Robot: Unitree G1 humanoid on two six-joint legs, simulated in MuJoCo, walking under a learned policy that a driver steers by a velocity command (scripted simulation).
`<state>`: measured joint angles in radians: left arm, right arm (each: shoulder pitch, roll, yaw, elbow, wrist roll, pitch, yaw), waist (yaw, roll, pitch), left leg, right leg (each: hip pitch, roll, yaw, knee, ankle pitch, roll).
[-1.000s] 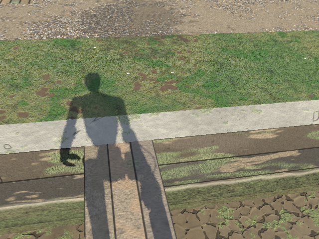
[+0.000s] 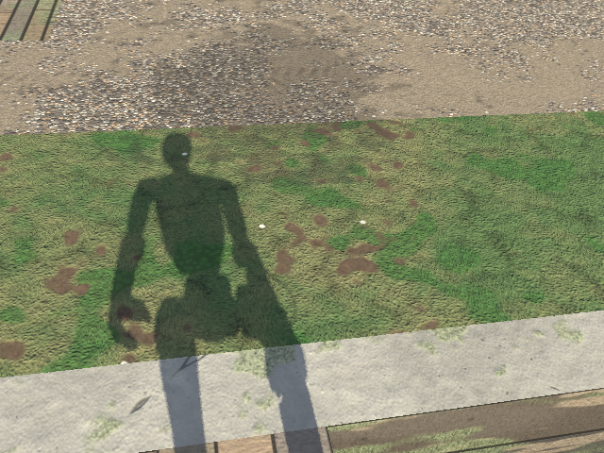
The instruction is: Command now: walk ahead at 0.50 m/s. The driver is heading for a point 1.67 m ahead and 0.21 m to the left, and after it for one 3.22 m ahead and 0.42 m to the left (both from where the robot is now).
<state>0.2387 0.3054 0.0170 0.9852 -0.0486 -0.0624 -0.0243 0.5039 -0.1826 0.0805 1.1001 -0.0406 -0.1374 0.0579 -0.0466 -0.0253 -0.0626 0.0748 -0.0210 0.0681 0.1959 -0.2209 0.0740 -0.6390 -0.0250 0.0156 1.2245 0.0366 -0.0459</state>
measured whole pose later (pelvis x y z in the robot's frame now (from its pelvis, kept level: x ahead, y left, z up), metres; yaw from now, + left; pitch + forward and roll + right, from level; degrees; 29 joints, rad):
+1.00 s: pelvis +0.59 +0.08 +0.00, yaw +0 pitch -1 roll -1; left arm 0.18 0.27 0.00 0.98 -0.02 -0.08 -0.03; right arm 0.47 -0.18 0.06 1.15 -0.05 -0.12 0.04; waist -0.06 -0.04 -0.07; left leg 0.06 -0.03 0.07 0.22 -0.26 0.06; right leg -0.79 -0.04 0.04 1.18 0.11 -0.05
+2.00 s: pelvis +1.18 +0.10 +0.00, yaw +0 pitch +3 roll +1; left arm 0.13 0.25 0.03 0.94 -0.01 -0.08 0.00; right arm 0.37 -0.22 -0.04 1.00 -0.01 -0.09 0.02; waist -0.03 -0.05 -0.04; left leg -0.15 -0.05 0.09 0.27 -0.17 0.07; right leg -0.74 -0.16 0.02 1.05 -0.11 -0.02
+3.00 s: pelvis +1.51 +0.09 -0.02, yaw +21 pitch +3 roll -1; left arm 0.04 0.27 0.08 0.88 0.00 0.00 0.05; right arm 0.12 -0.25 -0.09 0.74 -0.02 0.01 -0.04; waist -0.01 -0.01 0.04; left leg -0.41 -0.07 -0.06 0.47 -0.11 0.06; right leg -0.52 -0.03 0.06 0.90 -0.38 0.05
